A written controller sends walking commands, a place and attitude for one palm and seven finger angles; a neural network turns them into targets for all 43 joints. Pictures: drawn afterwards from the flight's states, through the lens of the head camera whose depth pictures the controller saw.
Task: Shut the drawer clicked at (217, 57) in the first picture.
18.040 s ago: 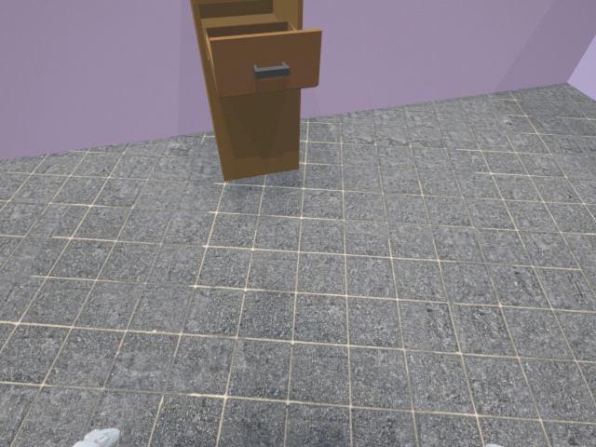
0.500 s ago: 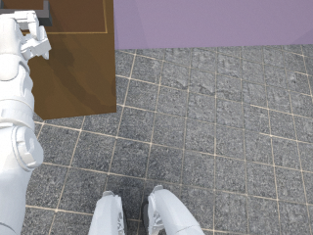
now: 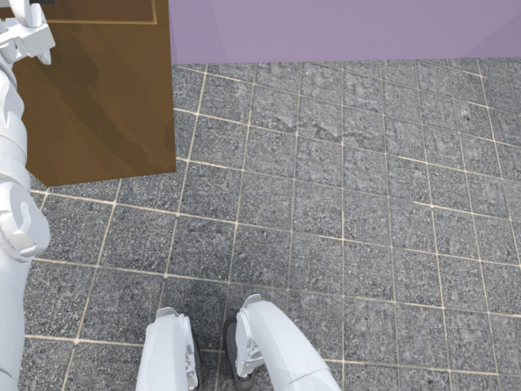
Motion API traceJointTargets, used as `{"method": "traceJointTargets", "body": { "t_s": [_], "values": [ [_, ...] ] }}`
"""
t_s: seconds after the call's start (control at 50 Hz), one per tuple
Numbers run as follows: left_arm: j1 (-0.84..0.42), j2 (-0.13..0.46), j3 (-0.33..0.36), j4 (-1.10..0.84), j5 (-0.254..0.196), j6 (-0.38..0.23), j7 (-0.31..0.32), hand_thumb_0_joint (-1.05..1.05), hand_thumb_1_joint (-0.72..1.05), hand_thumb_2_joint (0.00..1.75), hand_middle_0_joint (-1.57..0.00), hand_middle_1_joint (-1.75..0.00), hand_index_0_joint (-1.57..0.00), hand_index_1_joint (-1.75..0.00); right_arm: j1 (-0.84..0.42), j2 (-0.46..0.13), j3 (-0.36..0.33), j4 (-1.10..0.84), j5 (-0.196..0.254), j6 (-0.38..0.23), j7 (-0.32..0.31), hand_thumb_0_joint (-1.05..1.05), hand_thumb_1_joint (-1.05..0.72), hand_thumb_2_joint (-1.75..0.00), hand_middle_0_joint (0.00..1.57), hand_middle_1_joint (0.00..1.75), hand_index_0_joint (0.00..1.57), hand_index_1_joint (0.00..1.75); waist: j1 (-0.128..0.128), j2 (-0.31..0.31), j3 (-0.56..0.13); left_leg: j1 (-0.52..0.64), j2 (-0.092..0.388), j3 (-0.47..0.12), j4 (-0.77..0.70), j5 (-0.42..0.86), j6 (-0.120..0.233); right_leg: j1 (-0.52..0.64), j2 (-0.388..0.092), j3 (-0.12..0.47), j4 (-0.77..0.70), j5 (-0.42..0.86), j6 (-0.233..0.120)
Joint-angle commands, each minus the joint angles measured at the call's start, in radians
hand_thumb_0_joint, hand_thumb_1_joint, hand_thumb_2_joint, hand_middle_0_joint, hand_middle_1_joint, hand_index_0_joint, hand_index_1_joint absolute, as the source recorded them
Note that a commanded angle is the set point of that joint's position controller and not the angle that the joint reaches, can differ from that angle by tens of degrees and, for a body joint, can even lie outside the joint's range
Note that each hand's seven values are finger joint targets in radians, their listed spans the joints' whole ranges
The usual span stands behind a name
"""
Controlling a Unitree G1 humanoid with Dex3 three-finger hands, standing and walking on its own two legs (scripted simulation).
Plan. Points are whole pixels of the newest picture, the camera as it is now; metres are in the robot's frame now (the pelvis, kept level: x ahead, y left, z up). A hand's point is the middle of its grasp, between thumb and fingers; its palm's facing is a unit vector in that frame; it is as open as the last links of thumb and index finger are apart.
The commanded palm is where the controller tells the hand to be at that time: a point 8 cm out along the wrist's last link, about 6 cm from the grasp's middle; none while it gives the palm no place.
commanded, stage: pull the fist back off the drawer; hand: left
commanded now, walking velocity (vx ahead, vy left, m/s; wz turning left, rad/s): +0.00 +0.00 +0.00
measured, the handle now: out of the picture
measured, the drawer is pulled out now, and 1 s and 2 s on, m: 0.00 0.00 0.00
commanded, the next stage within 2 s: draw the hand back to the body in 0.38 s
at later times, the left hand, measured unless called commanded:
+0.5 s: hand (27, 37) +0.57 +0.20 +0.08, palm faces +0.09 -1.00 -0.02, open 3.3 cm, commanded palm +0.54 +0.22 +0.09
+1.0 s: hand out of the picture +0.42 +0.21 +0.17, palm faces +0.05 -1.00 -0.04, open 3.3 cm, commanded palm +0.38 +0.26 +0.18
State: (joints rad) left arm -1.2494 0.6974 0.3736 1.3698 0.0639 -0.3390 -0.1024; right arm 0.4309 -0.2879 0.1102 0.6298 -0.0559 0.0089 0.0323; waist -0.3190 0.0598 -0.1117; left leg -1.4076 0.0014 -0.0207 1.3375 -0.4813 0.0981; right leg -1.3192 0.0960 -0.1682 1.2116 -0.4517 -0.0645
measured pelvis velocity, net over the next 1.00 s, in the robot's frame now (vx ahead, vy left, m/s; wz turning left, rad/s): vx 0.07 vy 0.01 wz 0.05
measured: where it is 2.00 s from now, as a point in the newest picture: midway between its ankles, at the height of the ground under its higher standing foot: (216, 373)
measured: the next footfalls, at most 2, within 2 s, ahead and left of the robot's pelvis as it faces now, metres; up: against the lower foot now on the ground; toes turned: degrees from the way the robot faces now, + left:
none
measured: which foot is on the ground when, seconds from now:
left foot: down 0.00-1.00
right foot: down 0.00-1.00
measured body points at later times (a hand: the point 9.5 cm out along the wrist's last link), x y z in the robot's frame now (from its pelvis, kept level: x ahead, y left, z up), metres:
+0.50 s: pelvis +0.05 +0.00 +0.03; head +0.21 +0.04 +0.45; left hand +0.56 +0.26 +0.08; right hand +0.06 -0.26 -0.07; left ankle +0.06 +0.06 -0.60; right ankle +0.06 -0.09 -0.60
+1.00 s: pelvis +0.07 +0.01 +0.09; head +0.12 +0.02 +0.54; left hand +0.41 +0.27 +0.17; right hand +0.22 -0.24 +0.00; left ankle +0.06 +0.06 -0.60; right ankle +0.06 -0.09 -0.60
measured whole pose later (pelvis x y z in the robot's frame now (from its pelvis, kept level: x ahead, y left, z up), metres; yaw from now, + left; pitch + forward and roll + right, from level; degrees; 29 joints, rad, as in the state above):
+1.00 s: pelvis +0.07 +0.01 +0.09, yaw +3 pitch +13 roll -3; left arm -0.20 0.31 0.18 0.41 -0.24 -0.25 -0.18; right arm 0.28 -0.28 0.02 0.52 0.06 0.05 0.00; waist -0.05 0.05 -0.15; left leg -0.67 -0.04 0.02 0.89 -0.45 0.10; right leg -0.62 0.08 -0.07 0.81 -0.43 -0.05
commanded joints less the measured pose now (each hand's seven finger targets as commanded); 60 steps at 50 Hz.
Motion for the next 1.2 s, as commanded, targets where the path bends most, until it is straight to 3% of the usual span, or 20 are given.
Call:
{"method": "traceJointTargets", "body": {
  "t_s": [0.0, 0.1, 0.14, 0.32, 0.4, 0.42, 0.46, 0.54, 0.56, 0.58, 0.68, 0.74, 0.78, 0.86, 0.96, 0.98, 1.0, 1.02, 1.14, 1.18],
  "values": [
    [-0.533, 0.217, 0.046, -0.340, -0.048, -0.094, 0.026, 0.00, 0.90, 0.90, -1.40, -1.60, -1.40, -1.60, 0.218, -0.235, -0.088, -0.017, 0.003, 0.004, -0.004, 0.00, -0.90, -0.90, 0.20, 0.30, 0.20, 0.30, 0.000, 0.301, -0.611, 0.699, 0.072, -0.242, -0.222, 0.135, -0.071, 0.105, -0.026, 0.124, -0.145, 0.054, 0.025],
    [-0.403, 0.160, 0.049, -0.420, -0.079, -0.102, 0.012, 0.00, 0.90, 0.90, -1.40, -1.60, -1.40, -1.60, 0.212, -0.222, -0.102, -0.023, 0.009, 0.017, 0.009, 0.00, -0.90, -0.90, 0.20, 0.30, 0.20, 0.30, 0.041, 0.288, -0.647, 0.761, 0.071, -0.214, -0.231, 0.252, -0.076, 0.173, -0.022, 0.125, -0.165, 0.107, 0.025],
    [-0.321, 0.183, 0.084, -0.405, -0.084, -0.104, 0.008, 0.00, 0.90, 0.90, -1.40, -1.60, -1.40, -1.60, 0.212, -0.221, -0.102, -0.028, 0.012, 0.024, 0.008, 0.00, -0.90, -0.90, 0.20, 0.30, 0.20, 0.30, 0.059, 0.243, -0.633, 0.729, 0.066, -0.189, -0.232, 0.272, -0.070, 0.225, -0.020, 0.129, -0.173, 0.115, 0.025],
    [-0.098, 0.054, 0.033, -0.379, -0.127, -0.110, -0.019, 0.00, 0.90, 0.90, -1.40, -1.60, -1.40, -1.60, 0.187, -0.189, -0.114, -0.048, 0.026, 0.061, 0.011, 0.00, -0.90, -0.90, 0.20, 0.30, 0.20, 0.30, 0.078, 0.099, -0.503, 0.621, 0.041, -0.094, -0.233, 0.371, -0.052, 0.380, -0.020, 0.150, -0.212, 0.242, 0.035],
    [-0.100, 0.009, 0.009, -0.460, -0.139, -0.154, -0.029, 0.00, 0.90, 0.90, -1.40, -1.60, -1.40, -1.60, 0.179, -0.182, -0.129, -0.044, 0.023, 0.077, 0.014, 0.00, -0.90, -0.90, 0.20, 0.30, 0.20, 0.30, 0.092, 0.150, -0.552, 0.745, 0.046, -0.108, -0.227, 0.498, -0.067, 0.350, -0.020, 0.140, -0.194, 0.309, 0.030],
    [-0.104, -0.054, -0.039, -0.469, -0.145, -0.161, -0.035, 0.00, 0.90, 0.90, -1.40, -1.60, -1.40, -1.60, 0.169, -0.175, -0.131, -0.046, 0.026, 0.079, 0.016, 0.00, -0.90, -0.90, 0.20, 0.30, 0.20, 0.30, 0.081, 0.156, -0.557, 0.775, 0.046, -0.113, -0.226, 0.520, -0.069, 0.333, -0.021, 0.140, -0.196, 0.319, 0.031],
    [-0.103, -0.057, -0.032, -0.455, -0.150, -0.170, -0.034, 0.00, 0.90, 0.90, -1.40, -1.60, -1.40, -1.60, 0.170, -0.179, -0.138, -0.030, 0.024, 0.086, 0.015, 0.00, -0.90, -0.90, 0.20, 0.30, 0.20, 0.30, 0.076, 0.151, -0.552, 0.811, 0.053, -0.127, -0.218, 0.568, -0.078, 0.298, -0.022, 0.132, -0.190, 0.324, 0.033],
    [0.113, -0.001, 0.023, -0.697, -0.184, -0.154, -0.035, 0.00, 0.90, 0.90, -1.40, -1.60, -1.40, -1.60, 0.143, -0.176, -0.153, -0.092, 0.046, 0.103, 0.017, 0.00, -0.90, -0.90, 0.20, 0.30, 0.20, 0.30, 0.193, 0.243, -0.749, 1.011, 0.052, -0.115, -0.276, 0.808, -0.104, 0.463, -0.020, 0.136, -0.221, 0.437, 0.024],
    [0.166, -0.060, -0.022, -0.773, -0.197, -0.140, -0.038, 0.00, 0.90, 0.90, -1.40, -1.60, -1.40, -1.60, 0.132, -0.163, -0.152, -0.108, 0.054, 0.104, 0.021, 0.00, -0.90, -0.90, 0.20, 0.30, 0.20, 0.30, 0.192, 0.232, -0.779, 1.068, 0.054, -0.119, -0.291, 0.883, -0.108, 0.496, -0.018, 0.129, -0.239, 0.483, 0.029],
    [0.258, -0.015, 0.021, -0.834, -0.207, -0.122, -0.034, 0.00, 0.90, 0.90, -1.40, -1.60, -1.40, -1.60, 0.126, -0.164, -0.156, -0.122, 0.061, 0.105, 0.020, 0.00, -0.90, -0.90, 0.20, 0.30, 0.20, 0.30, 0.224, 0.212, -0.790, 1.076, 0.053, -0.109, -0.307, 0.909, -0.108, 0.555, -0.017, 0.133, -0.257, 0.516, 0.030],
    [0.485, -0.122, -0.043, -0.976, -0.258, -0.033, -0.013, 0.00, 0.90, 0.90, -1.40, -1.60, -1.40, -1.60, 0.055, -0.140, -0.149, -0.167, 0.097, 0.085, -0.001, 0.00, -0.90, -0.90, 0.20, 0.30, 0.20, 0.30, 0.213, 0.025, -0.559, 0.952, 0.038, -0.055, -0.401, 0.725, -0.065, 0.714, -0.023, 0.141, -0.350, 0.573, 0.049],
    [0.524, -0.193, -0.095, -1.005, -0.274, -0.018, 0.000, 0.00, 0.90, 0.90, -1.40, -1.60, -1.40, -1.60, 0.007, -0.135, -0.142, -0.172, 0.106, 0.064, -0.018, 0.00, -0.90, -0.90, 0.20, 0.30, 0.20, 0.30, 0.199, 0.011, -0.387, 0.916, 0.028, -0.042, -0.457, 0.573, -0.059, 0.702, -0.024, 0.140, -0.396, 0.469, 0.044],
    [0.607, -0.197, -0.091, -0.989, -0.282, -0.012, -0.007, 0.00, 0.90, 0.90, -1.40, -1.60, -1.40, -1.60, -0.002, -0.135, -0.142, -0.171, 0.106, 0.053, -0.026, 0.00, -0.90, -0.90, 0.20, 0.30, 0.20, 0.30, 0.209, -0.008, -0.341, 0.922, 0.027, -0.041, -0.476, 0.589, -0.062, 0.725, -0.026, 0.142, -0.411, 0.481, 0.045],
    [0.700, -0.240, -0.158, -1.133, -0.293, -0.004, -0.063, 0.00, 0.90, 0.90, -1.40, -1.60, -1.40, -1.60, -0.041, -0.128, -0.146, -0.193, 0.115, 0.028, -0.030, 0.00, -0.90, -0.90, 0.20, 0.30, 0.20, 0.30, 0.233, 0.100, -0.391, 1.093, 0.040, -0.071, -0.505, 0.712, -0.092, 0.716, -0.033, 0.132, -0.429, 0.460, 0.039],
    [0.818, -0.212, -0.125, -1.225, -0.335, 0.043, -0.088, 0.00, 0.90, 0.90, -1.40, -1.60, -1.40, -1.60, -0.127, -0.124, -0.131, -0.234, 0.124, -0.004, -0.051, 0.00, -0.90, -0.90, 0.20, 0.30, 0.20, 0.30, 0.261, 0.019, -0.304, 1.064, 0.033, -0.080, -0.580, 0.542, -0.085, 0.784, -0.037, 0.125, -0.477, 0.375, 0.036],
    [0.826, -0.123, -0.138, -1.310, -0.214, 0.084, 0.018, 0.00, 0.90, 0.90, -1.40, -1.60, -1.40, -1.60, -0.207, -0.105, -0.139, -0.260, 0.121, 0.020, -0.066, 0.00, -0.90, -0.90, 0.20, 0.30, 0.20, 0.30, 0.316, 0.018, -0.329, 1.108, 0.031, -0.075, -0.646, 0.487, -0.083, 0.853, -0.064, 0.185, -0.544, 0.331, 0.019],
    [0.863, -0.196, -0.176, -1.354, -0.208, 0.112, 0.071, 0.00, 0.90, 0.90, -1.40, -1.60, -1.40, -1.60, -0.220, -0.088, -0.132, -0.278, 0.120, 0.023, -0.078, 0.00, -0.90, -0.90, 0.20, 0.30, 0.20, 0.30, 0.292, 0.008, -0.271, 1.102, 0.033, -0.071, -0.682, 0.412, -0.085, 0.875, -0.067, 0.179, -0.572, 0.309, 0.020],
    [0.898, -0.207, -0.180, -1.378, -0.206, 0.131, 0.099, 0.00, 0.90, 0.90, -1.40, -1.60, -1.40, -1.60, -0.234, -0.088, -0.129, -0.285, 0.122, 0.020, -0.088, 0.00, -0.90, -0.90, 0.20, 0.30, 0.20, 0.30, 0.294, -0.014, -0.231, 1.077, 0.036, -0.076, -0.706, 0.346, -0.081, 0.889, -0.070, 0.180, -0.588, 0.287, 0.022],
    [0.971, -0.173, -0.154, -1.439, -0.177, 0.198, 0.190, 0.00, 0.90, 0.90, -1.40, -1.60, -1.40, -1.60, -0.304, -0.081, -0.108, -0.261, 0.125, 0.012, -0.126, 0.00, -0.90, -0.90, 0.20, 0.30, 0.20, 0.30, 0.302, -0.056, -0.094, 1.110, 0.041, -0.073, -0.830, 0.198, -0.055, 1.006, -0.081, 0.202, -0.713, 0.210, 0.025],
    [1.008, -0.196, -0.166, -1.495, -0.172, 0.204, 0.198, 0.00, 0.90, 0.90, -1.40, -1.60, -1.40, -1.60, -0.314, -0.074, -0.100, -0.260, 0.122, 0.000, -0.126, 0.00, -0.90, -0.90, 0.20, 0.30, 0.20, 0.30, 0.308, 0.006, -0.088, 1.177, 0.040, -0.080, -0.867, 0.216, -0.062, 1.033, -0.084, 0.196, -0.736, 0.232, 0.019]
  ]
}}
